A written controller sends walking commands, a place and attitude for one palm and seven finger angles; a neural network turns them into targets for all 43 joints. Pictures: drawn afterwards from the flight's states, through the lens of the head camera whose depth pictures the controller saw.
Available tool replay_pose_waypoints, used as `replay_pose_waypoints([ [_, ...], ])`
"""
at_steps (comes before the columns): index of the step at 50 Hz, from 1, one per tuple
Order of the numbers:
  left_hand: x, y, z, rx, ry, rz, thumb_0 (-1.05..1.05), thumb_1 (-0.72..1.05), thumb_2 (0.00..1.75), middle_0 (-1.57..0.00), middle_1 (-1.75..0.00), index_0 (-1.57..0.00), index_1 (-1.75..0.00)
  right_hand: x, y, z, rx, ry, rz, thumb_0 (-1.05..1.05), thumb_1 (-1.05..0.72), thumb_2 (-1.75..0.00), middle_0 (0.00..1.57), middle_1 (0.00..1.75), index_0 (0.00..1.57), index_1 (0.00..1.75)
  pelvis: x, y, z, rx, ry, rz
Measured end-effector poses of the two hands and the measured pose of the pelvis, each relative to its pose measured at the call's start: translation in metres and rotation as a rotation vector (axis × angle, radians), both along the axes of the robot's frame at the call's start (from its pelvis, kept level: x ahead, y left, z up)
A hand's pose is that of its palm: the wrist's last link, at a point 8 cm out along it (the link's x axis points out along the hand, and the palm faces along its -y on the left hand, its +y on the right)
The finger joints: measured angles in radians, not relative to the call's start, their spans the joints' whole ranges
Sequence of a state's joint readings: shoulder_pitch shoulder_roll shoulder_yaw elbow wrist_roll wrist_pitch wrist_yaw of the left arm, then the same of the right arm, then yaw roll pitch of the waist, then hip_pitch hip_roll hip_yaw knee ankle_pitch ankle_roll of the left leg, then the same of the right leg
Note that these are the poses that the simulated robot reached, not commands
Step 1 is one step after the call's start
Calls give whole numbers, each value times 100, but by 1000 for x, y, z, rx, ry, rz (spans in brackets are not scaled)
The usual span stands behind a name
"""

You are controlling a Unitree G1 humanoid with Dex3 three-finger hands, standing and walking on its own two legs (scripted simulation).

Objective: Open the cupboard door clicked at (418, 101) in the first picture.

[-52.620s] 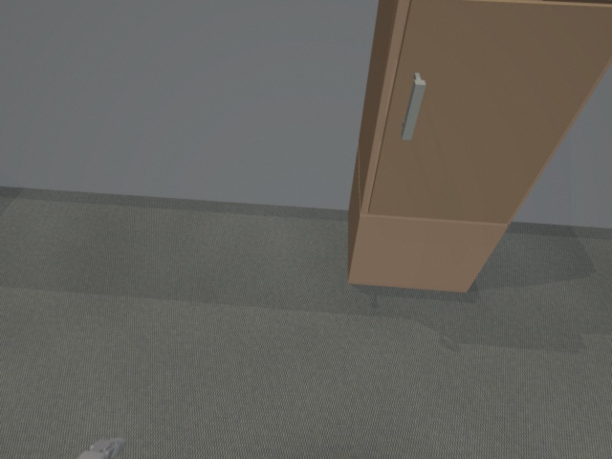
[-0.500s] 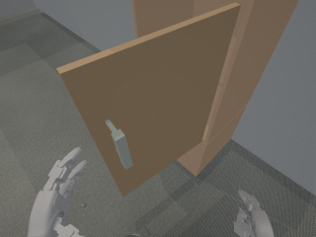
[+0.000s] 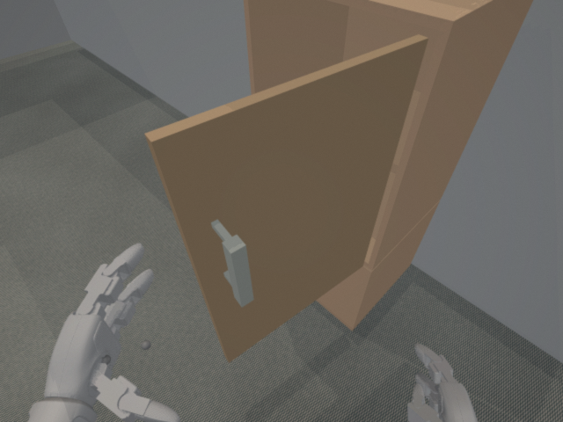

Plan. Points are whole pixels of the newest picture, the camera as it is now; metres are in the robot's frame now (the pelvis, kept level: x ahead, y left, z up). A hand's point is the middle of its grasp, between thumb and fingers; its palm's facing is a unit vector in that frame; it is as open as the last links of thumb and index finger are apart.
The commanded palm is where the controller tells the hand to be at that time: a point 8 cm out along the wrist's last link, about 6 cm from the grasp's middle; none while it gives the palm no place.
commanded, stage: draw the hand back to the body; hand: left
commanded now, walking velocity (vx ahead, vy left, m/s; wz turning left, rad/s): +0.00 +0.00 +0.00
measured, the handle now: (231, 264) +0.31 +0.11 +0.08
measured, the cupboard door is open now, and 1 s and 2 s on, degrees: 82 82 82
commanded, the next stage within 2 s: step back with the hand held close in 1.18 s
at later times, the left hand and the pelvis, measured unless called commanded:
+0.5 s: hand (68, 304) +0.20 +0.24 +0.16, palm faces +0.35 -0.86 -0.38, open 12.7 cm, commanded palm +0.15 +0.29 +0.18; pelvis +0.02 +0.01 +0.04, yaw -1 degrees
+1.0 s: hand (44, 267) +0.22 +0.26 +0.19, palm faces +0.45 -0.81 -0.39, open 7.7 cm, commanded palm +0.17 +0.30 +0.21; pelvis +0.02 +0.00 +0.05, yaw -1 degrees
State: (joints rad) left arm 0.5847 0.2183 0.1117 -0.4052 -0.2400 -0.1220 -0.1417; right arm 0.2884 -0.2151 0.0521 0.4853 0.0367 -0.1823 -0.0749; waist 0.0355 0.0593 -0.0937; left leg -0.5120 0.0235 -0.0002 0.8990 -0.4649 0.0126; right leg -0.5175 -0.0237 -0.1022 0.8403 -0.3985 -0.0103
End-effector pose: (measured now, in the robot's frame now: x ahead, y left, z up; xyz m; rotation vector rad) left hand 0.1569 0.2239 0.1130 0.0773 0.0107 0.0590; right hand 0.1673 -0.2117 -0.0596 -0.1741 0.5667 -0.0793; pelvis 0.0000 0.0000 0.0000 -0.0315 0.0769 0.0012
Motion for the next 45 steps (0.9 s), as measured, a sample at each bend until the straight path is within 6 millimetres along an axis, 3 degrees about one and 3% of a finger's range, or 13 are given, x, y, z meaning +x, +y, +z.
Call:
replay_pose_waypoints([
  [6, -6, 13, 15, 10, -36, 16, -1, -47, 31, -16, -30, -15, -30, 9, 1, 10, -19, -34, 19, 2, -91, -90, 21, 30, 20, 30, 2, 4, 5, -6, -21, 8],
  [12, -7, 32, 32, 214, -5, 173, -1, -34, 36, -16, -30, -16, -30, 15, 6, 21, -42, -25, 13, 2, -91, -90, 21, 30, 20, 30, 5, 6, 16, -1, -61, 1],
  [28, 6, 65, 72, 342, -61, 321, 0, 18, 59, -18, -30, -18, -30, 21, 17, 27, -43, 59, 35, 1, -90, -90, 21, 30, 20, 30, 18, 14, 39, 11, -136, -12],
  [45, 18, 81, 107, 397, -156, 403, 1, 75, 83, -21, -30, -20, -30, 31, 2, 29, -44, 96, 24, 1, -91, -90, 21, 30, 20, 30, 24, 7, 46, 14, -157, -23],
])
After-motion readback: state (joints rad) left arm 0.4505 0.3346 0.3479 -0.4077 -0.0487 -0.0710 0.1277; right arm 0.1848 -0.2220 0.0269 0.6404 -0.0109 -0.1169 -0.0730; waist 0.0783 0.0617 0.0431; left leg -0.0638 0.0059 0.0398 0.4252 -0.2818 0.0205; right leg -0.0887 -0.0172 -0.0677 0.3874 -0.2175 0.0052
